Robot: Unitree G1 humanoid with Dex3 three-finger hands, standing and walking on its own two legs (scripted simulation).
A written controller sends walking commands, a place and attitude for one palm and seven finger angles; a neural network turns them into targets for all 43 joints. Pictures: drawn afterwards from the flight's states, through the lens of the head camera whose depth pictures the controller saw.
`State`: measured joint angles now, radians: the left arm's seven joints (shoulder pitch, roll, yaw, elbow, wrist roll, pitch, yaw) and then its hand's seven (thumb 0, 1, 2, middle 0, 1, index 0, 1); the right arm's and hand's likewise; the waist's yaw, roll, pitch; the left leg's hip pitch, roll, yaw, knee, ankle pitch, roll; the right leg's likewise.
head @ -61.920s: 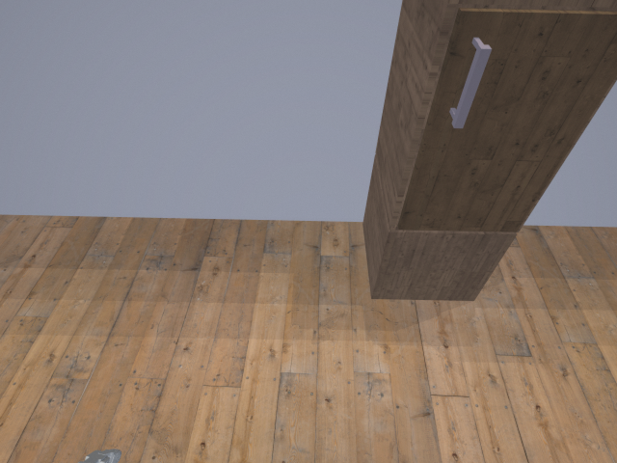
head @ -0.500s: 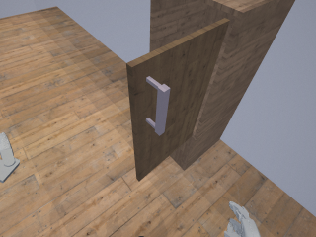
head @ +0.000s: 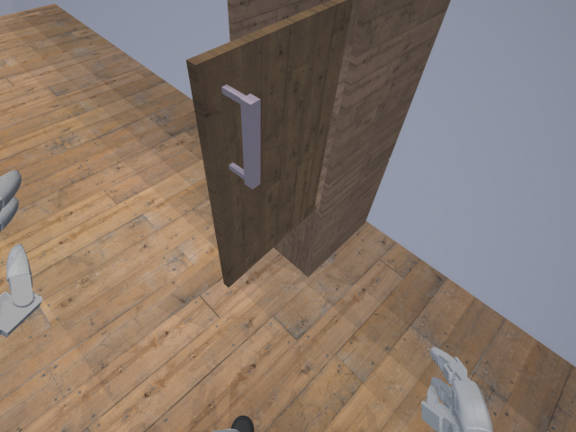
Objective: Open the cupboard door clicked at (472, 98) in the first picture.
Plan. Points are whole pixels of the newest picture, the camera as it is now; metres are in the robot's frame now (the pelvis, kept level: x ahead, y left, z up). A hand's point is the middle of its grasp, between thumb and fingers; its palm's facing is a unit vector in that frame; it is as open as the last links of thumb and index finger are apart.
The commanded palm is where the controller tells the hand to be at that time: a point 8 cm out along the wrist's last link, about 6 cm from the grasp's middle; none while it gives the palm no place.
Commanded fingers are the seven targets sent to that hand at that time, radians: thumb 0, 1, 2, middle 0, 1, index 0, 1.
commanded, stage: stop stepping back and stand still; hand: left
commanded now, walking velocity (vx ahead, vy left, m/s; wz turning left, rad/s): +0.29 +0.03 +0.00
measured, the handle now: (242, 140) +0.50 +0.10 +0.12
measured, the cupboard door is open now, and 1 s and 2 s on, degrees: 93 93 93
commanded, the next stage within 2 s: let the arm hang, fingers relaxed in 0.60 s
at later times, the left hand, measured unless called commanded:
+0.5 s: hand out of the picture +0.12 +0.27 +0.17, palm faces +0.46 -0.75 -0.47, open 7.4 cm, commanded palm +0.06 +0.30 +0.18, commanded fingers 0.00 0.90 0.90 -0.20 -0.30 -0.20 -0.30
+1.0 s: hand out of the picture +0.00 +0.17 -0.17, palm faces +0.14 -0.98 -0.17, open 7.0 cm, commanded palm none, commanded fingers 0.00 0.90 0.90 -0.20 -0.30 -0.20 -0.30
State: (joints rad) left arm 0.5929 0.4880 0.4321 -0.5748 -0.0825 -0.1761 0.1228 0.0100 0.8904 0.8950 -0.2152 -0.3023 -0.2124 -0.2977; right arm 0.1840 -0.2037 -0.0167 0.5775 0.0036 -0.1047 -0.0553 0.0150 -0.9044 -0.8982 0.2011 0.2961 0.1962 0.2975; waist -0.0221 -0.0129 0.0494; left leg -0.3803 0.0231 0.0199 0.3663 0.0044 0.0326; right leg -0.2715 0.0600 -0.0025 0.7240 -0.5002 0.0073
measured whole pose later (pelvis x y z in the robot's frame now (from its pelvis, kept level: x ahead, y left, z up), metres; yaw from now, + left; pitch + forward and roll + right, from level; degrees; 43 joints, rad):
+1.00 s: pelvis -0.06 -0.01 +0.00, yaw +7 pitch -1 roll +0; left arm 0.24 0.14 0.02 0.87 -0.01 0.03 0.03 -0.02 0.97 0.89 -0.21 -0.30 -0.21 -0.30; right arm 0.21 -0.20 -0.02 0.93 -0.02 0.02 -0.01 0.01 -0.91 -0.90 0.20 0.30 0.20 0.30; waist -0.04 0.00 0.07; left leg -0.26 -0.01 -0.03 0.56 -0.27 -0.01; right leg -0.21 0.03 0.01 0.55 -0.32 -0.02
